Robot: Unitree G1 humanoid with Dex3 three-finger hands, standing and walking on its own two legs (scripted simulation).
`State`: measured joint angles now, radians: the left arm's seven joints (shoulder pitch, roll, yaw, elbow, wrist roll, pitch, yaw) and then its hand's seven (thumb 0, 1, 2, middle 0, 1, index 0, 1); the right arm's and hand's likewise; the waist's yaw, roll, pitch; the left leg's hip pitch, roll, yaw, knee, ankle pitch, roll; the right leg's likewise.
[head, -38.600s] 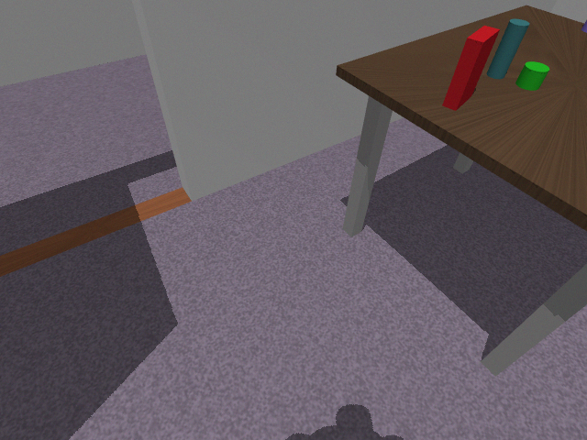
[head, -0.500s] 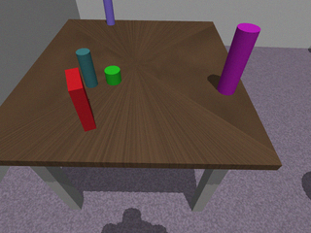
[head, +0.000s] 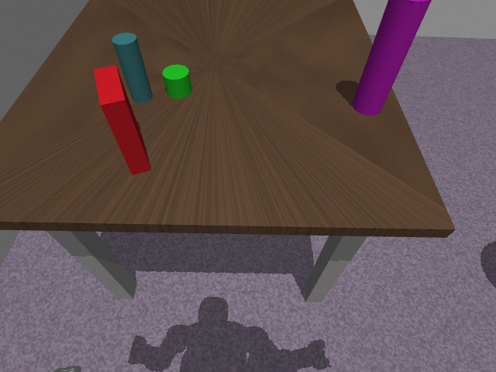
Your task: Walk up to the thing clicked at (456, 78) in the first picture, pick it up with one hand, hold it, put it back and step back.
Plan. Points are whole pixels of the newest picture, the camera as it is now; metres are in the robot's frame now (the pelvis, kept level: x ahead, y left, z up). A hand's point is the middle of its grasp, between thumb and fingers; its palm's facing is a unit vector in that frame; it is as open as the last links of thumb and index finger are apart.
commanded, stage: step back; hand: left
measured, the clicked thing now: (124, 123) +0.53 +0.25 +0.07
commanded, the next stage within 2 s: none
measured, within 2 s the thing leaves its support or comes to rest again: neither
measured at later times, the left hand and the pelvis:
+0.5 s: hand out of the picture +0.02 +0.31 -0.17, palm faces -0.07 -0.93 -0.36, open 7.4 cm; pelvis -0.10 +0.04 +0.00, yaw -2 degrees
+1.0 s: hand out of the picture -0.10 +0.31 -0.15, palm faces +0.01 -0.92 -0.39, open 7.4 cm; pelvis -0.24 +0.04 -0.02, yaw +2 degrees
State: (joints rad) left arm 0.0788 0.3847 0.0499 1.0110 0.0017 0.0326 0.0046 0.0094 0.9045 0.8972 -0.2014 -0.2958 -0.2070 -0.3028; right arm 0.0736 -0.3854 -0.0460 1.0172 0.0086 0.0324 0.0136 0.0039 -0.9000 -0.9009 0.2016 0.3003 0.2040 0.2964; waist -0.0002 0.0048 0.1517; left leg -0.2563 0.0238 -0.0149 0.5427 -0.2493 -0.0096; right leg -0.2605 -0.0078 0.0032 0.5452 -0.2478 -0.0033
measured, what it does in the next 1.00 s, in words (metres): walks backwards: left foot, then right foot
